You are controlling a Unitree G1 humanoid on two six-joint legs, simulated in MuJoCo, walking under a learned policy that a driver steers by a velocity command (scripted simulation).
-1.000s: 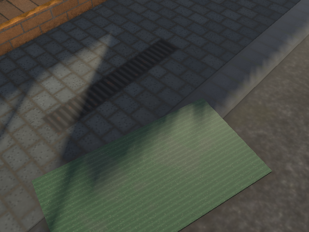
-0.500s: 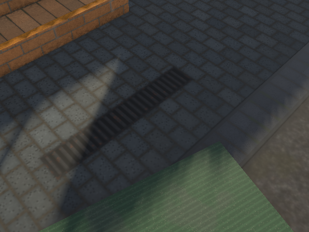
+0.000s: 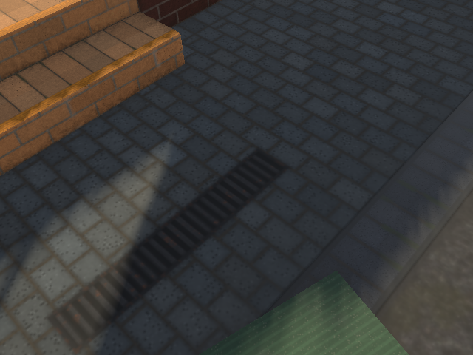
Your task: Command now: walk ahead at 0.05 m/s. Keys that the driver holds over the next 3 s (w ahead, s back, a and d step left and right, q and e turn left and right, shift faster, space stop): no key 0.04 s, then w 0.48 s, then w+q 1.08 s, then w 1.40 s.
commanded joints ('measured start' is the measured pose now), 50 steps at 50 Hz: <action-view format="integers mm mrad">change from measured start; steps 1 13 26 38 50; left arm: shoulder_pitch -7 -149 -199 10 170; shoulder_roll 135 121 108 102 198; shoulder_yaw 30 45 28 35 65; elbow -23 -18 -54 71 110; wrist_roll -7 -38 -38 0 -8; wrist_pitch -20 -40 -62 -103 -86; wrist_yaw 2 -6 -66 -36 19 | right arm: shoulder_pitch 62 196 216 190 -174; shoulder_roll -117 -114 -181 -45 -34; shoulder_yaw -27 -40 -63 -70 -61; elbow -3 105 87 12 -152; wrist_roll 4 27 30 54 34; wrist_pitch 3 -53 -69 -44 -44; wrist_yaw -8 6 15 0 61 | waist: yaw -1 -82 4 6 86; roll -91 -11 122 -130 -32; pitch -92 9 101 25 116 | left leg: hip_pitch -63 114 80 -368 -557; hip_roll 30 85 228 142 128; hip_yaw -28 -119 -110 -134 -39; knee -63 -147 -326 713 216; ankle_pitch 152 -48 503 56 403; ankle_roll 14 168 170 92 60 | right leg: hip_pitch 209 -79 -47 134 340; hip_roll -102 -73 -1 -273 -289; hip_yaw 128 131 -95 135 -170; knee -54 -53 127 -398 -401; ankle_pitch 339 -162 68 -111 122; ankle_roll -72 -73 -42 -136 -140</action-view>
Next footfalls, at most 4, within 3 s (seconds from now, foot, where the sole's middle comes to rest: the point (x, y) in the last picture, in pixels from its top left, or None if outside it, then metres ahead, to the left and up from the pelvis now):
0.60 right None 0.32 -0.14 -0.77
1.14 left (191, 337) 0.56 0.18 -0.78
1.64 right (204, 228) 0.94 0.15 -0.79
2.10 left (115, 227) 0.96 0.46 -0.79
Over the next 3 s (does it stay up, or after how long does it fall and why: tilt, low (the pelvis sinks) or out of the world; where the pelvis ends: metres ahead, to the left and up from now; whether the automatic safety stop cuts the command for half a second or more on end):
stays up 1.26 0.55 -0.01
